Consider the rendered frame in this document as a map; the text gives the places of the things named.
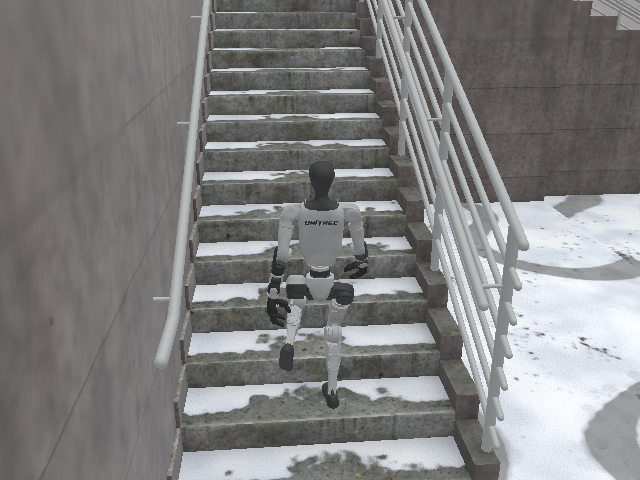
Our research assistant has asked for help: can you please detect stairs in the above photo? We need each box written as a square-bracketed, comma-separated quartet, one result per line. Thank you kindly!
[178, 0, 472, 480]

